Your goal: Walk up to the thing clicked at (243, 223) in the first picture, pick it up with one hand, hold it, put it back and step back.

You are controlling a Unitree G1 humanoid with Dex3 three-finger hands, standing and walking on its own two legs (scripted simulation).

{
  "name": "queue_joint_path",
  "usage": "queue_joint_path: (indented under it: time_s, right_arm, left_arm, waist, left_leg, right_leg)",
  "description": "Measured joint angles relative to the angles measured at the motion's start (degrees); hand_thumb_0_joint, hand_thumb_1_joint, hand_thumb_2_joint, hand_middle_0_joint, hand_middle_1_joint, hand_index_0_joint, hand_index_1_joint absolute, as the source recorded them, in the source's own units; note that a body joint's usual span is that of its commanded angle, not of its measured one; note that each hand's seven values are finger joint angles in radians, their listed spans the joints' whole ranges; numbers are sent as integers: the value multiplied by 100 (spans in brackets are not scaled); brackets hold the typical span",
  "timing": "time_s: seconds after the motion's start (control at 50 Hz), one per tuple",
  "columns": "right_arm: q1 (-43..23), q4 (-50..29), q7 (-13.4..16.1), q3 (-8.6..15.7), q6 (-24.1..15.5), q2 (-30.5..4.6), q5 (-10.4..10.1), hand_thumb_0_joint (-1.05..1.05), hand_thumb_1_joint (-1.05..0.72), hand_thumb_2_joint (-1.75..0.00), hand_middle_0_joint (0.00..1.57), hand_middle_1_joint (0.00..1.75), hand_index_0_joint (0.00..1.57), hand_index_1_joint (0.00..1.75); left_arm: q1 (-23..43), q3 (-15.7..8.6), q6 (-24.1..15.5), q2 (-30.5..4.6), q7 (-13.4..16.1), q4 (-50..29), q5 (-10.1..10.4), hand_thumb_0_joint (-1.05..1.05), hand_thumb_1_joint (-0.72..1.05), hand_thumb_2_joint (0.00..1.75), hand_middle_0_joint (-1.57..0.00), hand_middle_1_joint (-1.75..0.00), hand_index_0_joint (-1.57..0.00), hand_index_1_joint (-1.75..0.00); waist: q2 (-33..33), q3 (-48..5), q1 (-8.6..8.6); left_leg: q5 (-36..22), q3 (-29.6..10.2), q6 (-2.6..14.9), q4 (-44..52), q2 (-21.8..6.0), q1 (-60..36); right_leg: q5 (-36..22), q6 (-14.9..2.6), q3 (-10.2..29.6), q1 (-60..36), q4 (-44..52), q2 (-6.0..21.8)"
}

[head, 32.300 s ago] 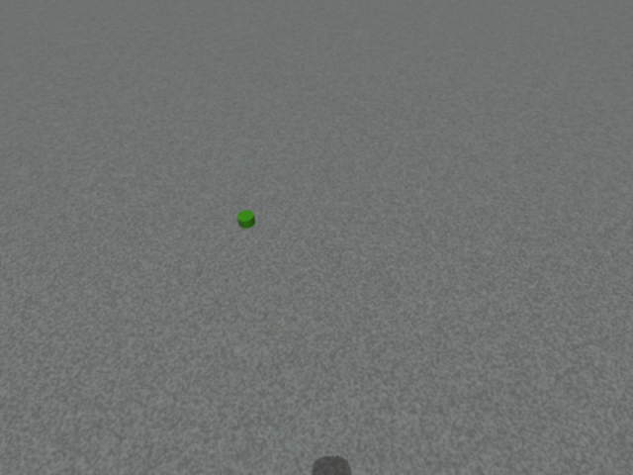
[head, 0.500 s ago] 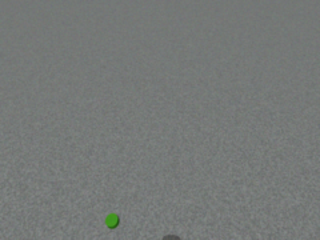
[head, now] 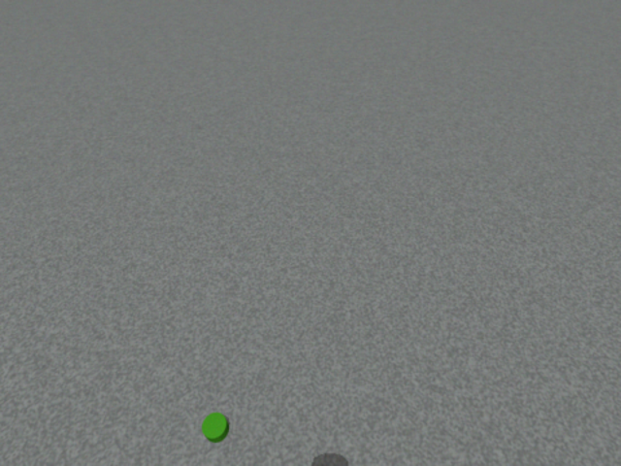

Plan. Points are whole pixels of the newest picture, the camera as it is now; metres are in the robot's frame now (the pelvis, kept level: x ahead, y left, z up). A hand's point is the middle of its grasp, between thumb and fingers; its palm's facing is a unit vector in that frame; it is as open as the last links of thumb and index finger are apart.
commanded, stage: stand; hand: left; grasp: from above
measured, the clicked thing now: (215, 427) +0.41 +0.32 -0.76
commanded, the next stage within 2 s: step back in 0.12 s
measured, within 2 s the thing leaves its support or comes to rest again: neither
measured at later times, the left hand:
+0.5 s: hand out of the picture +0.09 +0.31 -0.18, palm faces +0.00 -0.92 -0.38, open 7.4 cm
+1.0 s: hand out of the picture -0.08 +0.27 -0.16, palm faces -0.08 -0.91 -0.41, open 7.4 cm
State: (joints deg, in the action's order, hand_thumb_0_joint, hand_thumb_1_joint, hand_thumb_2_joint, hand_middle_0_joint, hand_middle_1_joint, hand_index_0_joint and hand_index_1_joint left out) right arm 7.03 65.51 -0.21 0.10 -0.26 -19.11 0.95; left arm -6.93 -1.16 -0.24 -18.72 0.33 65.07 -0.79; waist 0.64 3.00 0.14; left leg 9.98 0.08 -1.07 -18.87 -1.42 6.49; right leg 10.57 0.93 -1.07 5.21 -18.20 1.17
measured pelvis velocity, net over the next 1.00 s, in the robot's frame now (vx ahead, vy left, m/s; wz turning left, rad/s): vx -0.17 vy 0.01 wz -0.09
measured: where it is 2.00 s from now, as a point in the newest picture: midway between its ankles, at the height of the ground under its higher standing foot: outside the picture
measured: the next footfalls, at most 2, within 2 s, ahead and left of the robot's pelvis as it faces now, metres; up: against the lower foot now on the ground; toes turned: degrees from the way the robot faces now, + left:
right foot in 0.84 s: -0.14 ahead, -0.10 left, +0.00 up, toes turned -4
left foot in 1.20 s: -0.21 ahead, +0.13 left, +0.00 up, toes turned -3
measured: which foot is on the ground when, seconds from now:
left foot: down 0.00-0.86, up 0.88-1.00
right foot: down 0.00-0.40, up 0.42-0.82, down 0.84-1.00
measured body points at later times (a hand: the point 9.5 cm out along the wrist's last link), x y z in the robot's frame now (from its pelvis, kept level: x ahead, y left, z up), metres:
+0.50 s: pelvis -0.05 +0.04 -0.02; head +0.01 +0.06 +0.42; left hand +0.09 +0.35 -0.15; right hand +0.02 -0.29 -0.13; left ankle -0.02 +0.13 -0.75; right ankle -0.04 -0.12 -0.70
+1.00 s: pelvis -0.17 +0.01 -0.02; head -0.12 -0.02 +0.43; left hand -0.08 +0.31 -0.13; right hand -0.11 -0.31 -0.15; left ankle -0.14 +0.14 -0.68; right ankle -0.18 -0.10 -0.75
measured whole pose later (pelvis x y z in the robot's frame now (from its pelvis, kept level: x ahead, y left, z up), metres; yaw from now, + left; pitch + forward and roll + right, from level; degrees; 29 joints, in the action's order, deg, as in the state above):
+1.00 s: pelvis -0.17 +0.01 -0.02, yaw -5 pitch -1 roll +2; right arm 9.2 51.2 0.8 2.8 2.8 -23.2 -0.2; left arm -12.4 -4.5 3.3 -19.3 0.0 49.6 -2.1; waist 1.4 8.1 1.0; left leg 25.8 -7.0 -0.2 -63.2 6.7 29.8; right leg 18.4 -1.4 1.9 15.3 -35.2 0.0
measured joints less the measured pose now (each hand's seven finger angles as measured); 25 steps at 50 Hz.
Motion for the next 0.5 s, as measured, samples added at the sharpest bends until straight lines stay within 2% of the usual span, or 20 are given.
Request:
queue_joint_path:
  time_s: [0.14, 0.28, 0.38, 0.4, 0.42, 0.46, 0.5]
  right_arm:
    - [-23, -31, -20, 5, 14, -23, -14, 1, -90, -90, 21, 30, 20, 29]
    - [-263, -481, -59, 153, 191, -216, -118, 1, -90, -90, 21, 30, 20, 29]
    - [-193, -776, -86, 274, 274, -379, -97, 0, -90, -90, 20, 30, 20, 29]
    - [-125, -833, -94, 288, 258, -392, -84, 0, -91, -90, 20, 30, 20, 29]
    - [-80, -866, -95, 302, 235, -374, -61, 0, -91, -90, 20, 30, 20, 29]
    - [-30, -922, -108, 294, 204, -307, -5, 0, -91, -90, 20, 30, 20, 29]
    - [21, -978, -91, 267, 203, -222, 38, 0, -90, -90, 20, 30, 20, 29]
  left_arm:
    - [3, -6, 11, -13, -13, -58, 32, 0, 90, 90, -21, -30, -20, -30]
    - [190, -191, 128, -179, 38, -565, 100, 0, 90, 90, -21, -30, -20, -30]
    - [319, -229, 278, -298, 44, -921, 11, 0, 90, 90, -21, -30, -20, -30]
    - [342, -232, 309, -333, 43, -987, 7, 0, 90, 90, -21, -30, -20, -30]
    - [396, -242, 336, -380, 53, -1047, 23, 0, 90, 90, -21, -30, -20, -30]
    - [519, -282, 382, -441, 110, -1147, 29, 0, 90, 90, -21, -30, -20, -30]
    - [563, -288, 409, -481, 159, -1218, 38, 0, 90, 90, -21, -30, -20, -30]
  waist:
    - [-11, 0, -8]
    - [39, 417, -46]
    - [-42, 539, -47]
    - [-76, 516, -68]
    - [-152, 536, -66]
    - [-231, 662, -54]
    - [-253, 723, -90]
  left_leg:
    - [25, 7, 4, -56, -1, 62]
    - [329, -40, 101, -1073, -35, 816]
    - [671, -76, 340, -1987, 183, 1178]
    - [853, -70, 298, -1913, 213, 1146]
    - [938, -40, 280, -1914, 263, 1171]
    - [843, -7, 345, -1972, 267, 1233]
    - [675, -31, 375, -1840, 224, 1245]
  right_leg:
    - [22, -1, 8, 64, -55, 0]
    - [224, -29, -12, 685, -812, -35]
    - [448, 56, 80, 1139, -1492, 100]
    - [519, 63, 90, 1260, -1669, 135]
    - [591, -32, 171, 1407, -1901, 158]
    - [1508, -174, 627, 1704, -2755, -147]
    - [1991, -248, 938, 1973, -3754, -534]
